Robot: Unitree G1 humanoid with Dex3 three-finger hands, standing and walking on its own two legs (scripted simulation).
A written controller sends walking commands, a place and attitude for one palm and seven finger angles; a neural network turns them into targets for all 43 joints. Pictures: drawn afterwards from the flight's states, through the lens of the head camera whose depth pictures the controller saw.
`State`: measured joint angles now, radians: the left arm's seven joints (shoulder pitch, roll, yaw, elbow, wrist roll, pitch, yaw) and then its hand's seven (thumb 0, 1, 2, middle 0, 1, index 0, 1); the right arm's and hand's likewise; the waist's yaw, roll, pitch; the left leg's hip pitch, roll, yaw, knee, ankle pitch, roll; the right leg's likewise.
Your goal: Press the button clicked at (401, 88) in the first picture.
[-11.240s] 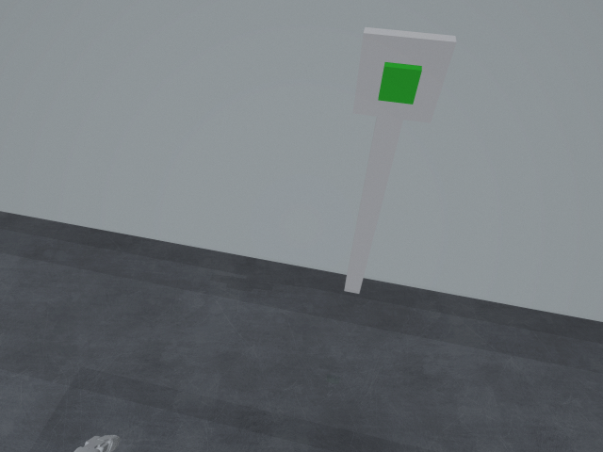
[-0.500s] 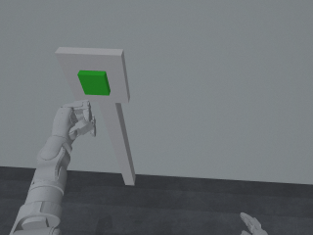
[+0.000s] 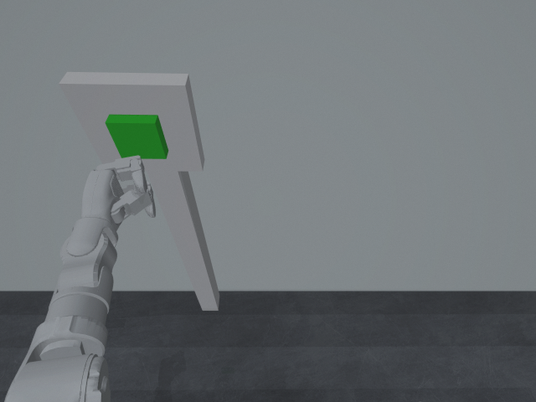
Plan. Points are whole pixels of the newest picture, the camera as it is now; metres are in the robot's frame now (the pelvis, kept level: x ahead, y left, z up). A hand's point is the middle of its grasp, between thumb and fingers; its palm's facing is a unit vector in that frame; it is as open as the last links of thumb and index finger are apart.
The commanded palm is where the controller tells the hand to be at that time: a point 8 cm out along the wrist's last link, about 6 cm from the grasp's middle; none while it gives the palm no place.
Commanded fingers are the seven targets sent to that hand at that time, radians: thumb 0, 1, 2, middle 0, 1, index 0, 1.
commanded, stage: aim a knuckle at the button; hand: left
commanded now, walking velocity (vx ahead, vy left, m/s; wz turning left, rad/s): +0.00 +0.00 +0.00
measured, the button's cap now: (139, 136) +0.49 +0.20 +0.13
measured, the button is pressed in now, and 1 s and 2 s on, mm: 0 2 9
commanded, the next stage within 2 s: press the button with the knuckle in 0.40 s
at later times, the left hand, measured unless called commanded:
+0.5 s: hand (149, 191) +0.41 +0.18 +0.09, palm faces +0.00 -1.00 +0.00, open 3.1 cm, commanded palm +0.38 +0.23 +0.10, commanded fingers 0.00 0.90 0.90 -1.30 -1.50 -1.30 -1.50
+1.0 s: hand (154, 178) +0.43 +0.17 +0.09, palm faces +0.00 -1.00 -0.01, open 3.0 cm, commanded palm +0.41 +0.23 +0.10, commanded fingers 0.00 0.90 0.90 -1.30 -1.50 -1.30 -1.50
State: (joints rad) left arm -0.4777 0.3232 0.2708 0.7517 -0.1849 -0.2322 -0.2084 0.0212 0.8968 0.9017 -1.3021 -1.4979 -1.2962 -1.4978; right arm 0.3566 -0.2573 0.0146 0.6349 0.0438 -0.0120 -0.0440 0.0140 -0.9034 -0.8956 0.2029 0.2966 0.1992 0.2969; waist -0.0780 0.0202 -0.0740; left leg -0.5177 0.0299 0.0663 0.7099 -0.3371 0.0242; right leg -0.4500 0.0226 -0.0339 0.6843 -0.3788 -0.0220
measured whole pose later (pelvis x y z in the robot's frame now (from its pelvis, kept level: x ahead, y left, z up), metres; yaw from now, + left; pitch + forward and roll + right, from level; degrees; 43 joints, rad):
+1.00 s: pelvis +0.00 -0.01 -0.01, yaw +1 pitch +10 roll -1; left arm -0.65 0.35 0.27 0.92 -0.17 -0.27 -0.21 0.01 0.88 0.92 -1.30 -1.50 -1.30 -1.50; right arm 0.34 -0.26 0.02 0.64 0.04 0.00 -0.04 0.01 -0.90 -0.90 0.20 0.30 0.20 0.30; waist -0.08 0.02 -0.08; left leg -0.58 0.03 0.04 0.75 -0.35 0.02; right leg -0.50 0.03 -0.05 0.72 -0.39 -0.03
